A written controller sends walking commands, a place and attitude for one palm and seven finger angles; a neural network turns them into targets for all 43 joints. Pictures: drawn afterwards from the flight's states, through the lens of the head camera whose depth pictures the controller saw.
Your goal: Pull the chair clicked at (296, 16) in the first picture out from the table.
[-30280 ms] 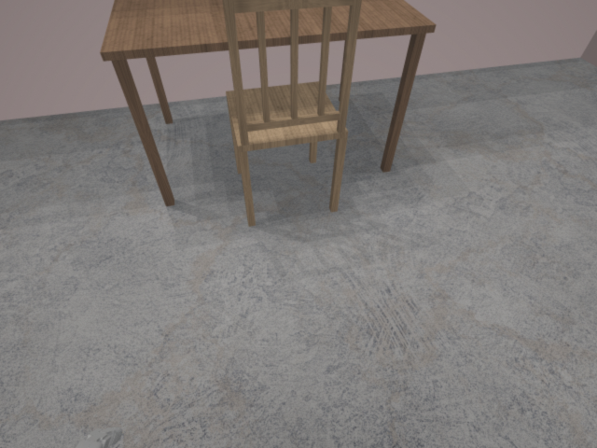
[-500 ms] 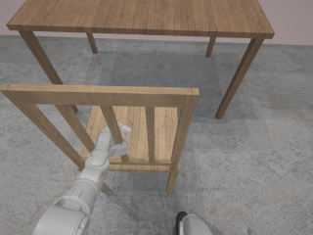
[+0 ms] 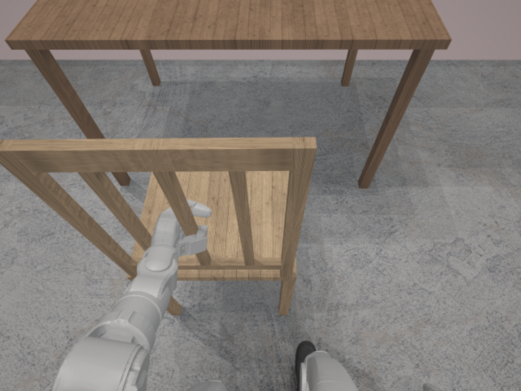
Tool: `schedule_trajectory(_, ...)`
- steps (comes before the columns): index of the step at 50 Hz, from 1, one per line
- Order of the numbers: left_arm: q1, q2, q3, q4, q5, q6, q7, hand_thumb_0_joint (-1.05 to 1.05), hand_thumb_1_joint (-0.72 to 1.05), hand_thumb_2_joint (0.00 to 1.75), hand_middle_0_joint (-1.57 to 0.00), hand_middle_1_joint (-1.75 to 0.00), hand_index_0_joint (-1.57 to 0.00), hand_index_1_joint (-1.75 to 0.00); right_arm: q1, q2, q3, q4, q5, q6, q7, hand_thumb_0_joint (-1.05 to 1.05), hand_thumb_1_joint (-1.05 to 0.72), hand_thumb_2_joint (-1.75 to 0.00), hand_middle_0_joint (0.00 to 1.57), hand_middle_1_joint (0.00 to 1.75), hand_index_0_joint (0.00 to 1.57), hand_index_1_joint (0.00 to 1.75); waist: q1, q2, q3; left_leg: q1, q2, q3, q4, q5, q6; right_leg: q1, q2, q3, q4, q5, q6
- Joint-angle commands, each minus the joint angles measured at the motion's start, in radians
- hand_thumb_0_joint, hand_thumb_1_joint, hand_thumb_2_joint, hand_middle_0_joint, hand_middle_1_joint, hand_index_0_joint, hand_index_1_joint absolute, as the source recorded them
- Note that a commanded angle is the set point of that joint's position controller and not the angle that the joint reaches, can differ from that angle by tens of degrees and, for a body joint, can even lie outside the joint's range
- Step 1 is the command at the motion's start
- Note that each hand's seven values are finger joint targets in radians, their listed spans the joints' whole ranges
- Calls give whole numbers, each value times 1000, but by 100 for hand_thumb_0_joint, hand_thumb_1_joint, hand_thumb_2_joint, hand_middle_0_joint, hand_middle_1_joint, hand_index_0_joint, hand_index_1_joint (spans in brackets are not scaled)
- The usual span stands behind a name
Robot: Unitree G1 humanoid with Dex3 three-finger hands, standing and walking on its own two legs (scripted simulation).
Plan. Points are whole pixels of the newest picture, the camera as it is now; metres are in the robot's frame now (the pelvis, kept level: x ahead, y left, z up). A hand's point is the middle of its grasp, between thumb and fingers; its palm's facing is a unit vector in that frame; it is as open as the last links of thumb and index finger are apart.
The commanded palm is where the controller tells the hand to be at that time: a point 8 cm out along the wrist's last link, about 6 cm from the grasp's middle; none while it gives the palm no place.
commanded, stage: step backward, pulling the chair out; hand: left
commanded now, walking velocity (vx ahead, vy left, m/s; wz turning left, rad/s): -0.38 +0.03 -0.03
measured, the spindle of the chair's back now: (189, 226) +0.38 +0.14 -0.05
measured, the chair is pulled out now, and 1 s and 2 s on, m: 0.35 0.36 0.38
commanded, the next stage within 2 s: none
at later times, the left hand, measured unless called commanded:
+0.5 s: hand (200, 240) +0.36 +0.12 -0.05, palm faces -0.01 -0.98 -0.19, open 5.5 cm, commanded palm +0.37 +0.17 -0.05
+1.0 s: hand (198, 243) +0.35 +0.12 -0.05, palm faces -0.04 -0.98 -0.19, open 5.4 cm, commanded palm +0.37 +0.17 -0.04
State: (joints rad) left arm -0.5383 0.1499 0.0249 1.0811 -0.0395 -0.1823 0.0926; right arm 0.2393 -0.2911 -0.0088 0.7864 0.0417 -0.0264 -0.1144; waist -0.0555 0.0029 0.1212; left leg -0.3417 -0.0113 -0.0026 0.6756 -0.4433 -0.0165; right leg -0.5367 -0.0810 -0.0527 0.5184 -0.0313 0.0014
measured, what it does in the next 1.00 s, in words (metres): stands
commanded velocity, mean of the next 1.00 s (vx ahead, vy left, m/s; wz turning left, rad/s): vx -0.38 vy -0.01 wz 0.00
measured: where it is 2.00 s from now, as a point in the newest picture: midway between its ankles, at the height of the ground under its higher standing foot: outside the picture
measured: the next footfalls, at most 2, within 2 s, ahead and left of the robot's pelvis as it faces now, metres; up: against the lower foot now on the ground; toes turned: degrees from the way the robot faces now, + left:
none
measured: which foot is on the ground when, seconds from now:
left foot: down 0.00-1.00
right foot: down 0.00-1.00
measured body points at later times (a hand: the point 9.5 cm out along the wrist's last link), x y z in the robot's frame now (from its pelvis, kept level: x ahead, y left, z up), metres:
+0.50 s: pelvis +0.00 +0.00 +0.00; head +0.07 -0.02 +0.44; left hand +0.36 +0.17 -0.04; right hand +0.08 -0.27 -0.14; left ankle -0.02 +0.13 -0.72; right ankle +0.12 -0.13 -0.72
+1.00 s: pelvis -0.01 +0.01 +0.00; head +0.06 -0.01 +0.45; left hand +0.35 +0.17 -0.04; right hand +0.05 -0.27 -0.13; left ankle -0.02 +0.13 -0.72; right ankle +0.11 -0.13 -0.72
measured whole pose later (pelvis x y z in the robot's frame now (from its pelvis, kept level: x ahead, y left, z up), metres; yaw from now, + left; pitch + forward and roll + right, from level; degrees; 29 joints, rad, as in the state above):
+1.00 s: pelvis -0.01 +0.01 +0.00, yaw -1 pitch +3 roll +1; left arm -0.54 0.15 0.02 1.10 -0.04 -0.18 0.10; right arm 0.24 -0.27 0.00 0.79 0.04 -0.03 -0.12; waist -0.05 0.00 0.11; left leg -0.33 0.00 0.04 0.61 -0.31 -0.01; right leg -0.51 -0.08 -0.03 0.52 -0.05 0.02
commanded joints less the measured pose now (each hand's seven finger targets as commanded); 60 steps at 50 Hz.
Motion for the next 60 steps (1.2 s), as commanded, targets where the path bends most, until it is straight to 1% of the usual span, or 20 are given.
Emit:
schedule_trajectory(1, -338, 216, 9, -220, 5, -65, 12, 0, 90, 90, -50, -145, -50, -145, 51, -119, -19, -90, -1, -26, -25, 0, -90, -90, 20, 30, 20, 30, 34, 17, -440, 64, 110, -92, -254, 109, 43, 327, -113, 111, -116, -201, 1)
schedule_trajectory(3, -364, 186, -6, -264, 4, -64, 12, 0, 90, 90, -50, -145, -50, -145, 17, -118, -19, -136, 0, -25, -25, 0, -90, -90, 20, 30, 20, 30, 55, 186, -414, -53, 207, -118, -303, 199, 65, 372, -35, 62, 88, -194, 10)
schedule_trajectory(5, -382, 160, -18, -269, 1, -59, 14, 0, 90, 90, -50, -145, -50, -145, 10, -109, -19, -150, 1, -26, -25, 0, -90, -90, 20, 30, 20, 30, 60, 144, -379, -122, 229, -115, -289, 238, 58, 390, -25, 65, 150, -165, -2)
schedule_trajectory(7, -370, 178, -3, -270, -5, -48, 16, 0, 90, 90, -50, -145, -50, -145, 34, -113, -31, -133, -2, -21, -31, 0, -90, -90, 20, 30, 20, 30, 46, 99, -410, -40, 229, -95, -215, 437, 51, 413, -31, 74, 143, 56, -4)
schedule_trajectory(9, -363, 171, -5, -250, 2, -55, 14, 0, 90, 90, -50, -145, -50, -145, 51, -108, -41, -124, -10, -18, -28, 0, -90, -90, 20, 30, 20, 30, 33, 37, -430, 9, 194, -78, -128, 482, 11, 396, -93, 131, 101, 262, -42)
schedule_trajectory(11, -340, 150, -28, -229, 3, -56, 6, 0, 90, 90, -50, -145, -50, -145, 57, -118, -44, -102, -17, -19, -24, 0, -90, -90, 20, 30, 20, 30, 31, 25, -361, -15, 183, -103, -135, 379, 3, 330, -114, 146, 87, 216, -66)
schedule_trajectory(17, -319, 190, 10, -195, 7, -76, 17, 0, 90, 90, -50, -145, -50, -145, 68, -104, -42, -78, -16, -23, -26, 0, -90, -90, 20, 30, 20, 30, 29, -8, -453, 46, 152, -70, -112, 310, 4, 326, -119, 159, 35, 176, -46)
schedule_trajectory(21, -310, 229, 28, -168, 4, -76, 22, 0, 90, 90, -50, -145, -50, -145, 77, -100, -45, -63, -5, -28, -25, 0, -90, -90, 20, 30, 20, 30, 32, -120, -479, 73, 86, -29, -49, 136, -7, 333, -191, 229, -97, 97, -67)
schedule_trajectory(25, -335, 234, 34, -168, 15, -75, 24, 0, 90, 90, -50, -145, -50, -145, 63, -93, -34, -75, -1, -28, -21, 0, -90, -90, 20, 30, 20, 30, 34, -148, -487, 95, 63, -11, -78, 55, 0, 320, -199, 205, -159, -43, -39)
schedule_trajectory(31, -373, 207, 12, -226, 6, -73, 25, 0, 90, 90, -50, -145, -50, -145, 13, -115, -27, -114, -1, -27, -34, 0, -90, -90, 20, 30, 20, 30, 46, 155, -421, 3, 232, -109, -274, 374, 44, 348, -33, 65, 98, -48, 4)
schedule_trajectory(33, -370, 191, 8, -240, 7, -70, 22, 0, 90, 90, -50, -145, -50, -145, 17, -103, -29, -130, -5, -24, -29, 0, -90, -90, 20, 30, 20, 30, 52, 151, -402, -41, 246, -94, -243, 408, 38, 363, -36, 77, 142, -26, -7)
schedule_trajectory(36, -343, 206, 14, -232, -2, -62, 22, 0, 90, 90, -50, -145, -50, -145, 33, -111, -38, -125, -6, -24, -31, 0, -90, -90, 20, 30, 20, 30, 51, 72, -375, -84, 208, -84, -184, 281, 22, 360, -83, 138, 119, 44, -40)
schedule_trajectory(41, -269, 240, 34, -149, -2, -48, 25, 0, 90, 90, -50, -145, -50, -145, 102, -107, -47, -77, -2, -29, -22, 0, -90, -90, 20, 30, 20, 30, 41, -172, -396, 34, 50, -22, -1, -43, -3, 231, -223, 295, -190, -168, -88)
schedule_trajectory(44, -305, 243, 43, -149, 16, -56, 28, 0, 90, 90, -50, -145, -50, -145, 95, -101, -35, -67, -2, -33, -12, 0, -90, -90, 20, 30, 20, 30, 36, -180, -448, 84, 38, -16, -2, -23, 2, 263, -232, 247, -220, -192, -70)
schedule_trajectory(45, -311, 240, 43, -150, 17, -58, 27, 0, 90, 90, -50, -145, -50, -145, 87, -100, -30, -65, -2, -34, -13, 0, -90, -90, 20, 30, 20, 30, 33, -171, -449, 101, 48, -19, -50, 14, 6, 265, -215, 218, -202, -165, -55)
schedule_trajectory(48, -347, 213, 23, -196, 12, -66, 24, 0, 90, 90, -50, -145, -50, -145, 53, -119, -26, -87, -4, -34, -27, 0, -90, -90, 20, 30, 20, 30, 38, 29, -455, 86, 166, -99, -226, 285, 35, 311, -83, 106, -35, -52, 2)
schedule_trajectory(52, -378, 183, 3, -233, 6, -58, 23, 0, 90, 90, -50, -145, -50, -145, 22, -108, -24, -116, -5, -30, -29, 0, -90, -90, 20, 30, 20, 30, 52, 164, -389, -29, 260, -115, -266, 415, 50, 341, -30, 69, 159, -51, -6)
schedule_trajectory(56, -350, 186, 7, -226, 5, -63, 22, 0, 90, 90, -50, -145, -50, -145, 48, -109, -39, -106, -13, -27, -27, 0, -90, -90, 20, 30, 20, 30, 40, 66, -398, 4, 231, -94, -158, 495, 14, 348, -76, 114, 140, 196, -42)
schedule_trajectory(58, -329, 189, 12, -214, 8, -65, 22, 0, 90, 90, -50, -145, -50, -145, 60, -105, -45, -95, -13, -22, -26, 0, -90, -90, 20, 30, 20, 30, 31, 1, -425, 24, 185, -68, -92, 381, -5, 330, -129, 170, 97, 262, -66)
schedule_trajectory(60, -304, 198, 15, -191, 9, -64, 25, 0, 90, 90, -50, -145, -50, -145, 70, -101, -45, -82, -13, -23, -24, 0, -90, -90, 20, 30, 20, 30, 28, -78, -436, 47, 122, -46, -41, 210, -12, 289, -176, 221, -8, 182, -76)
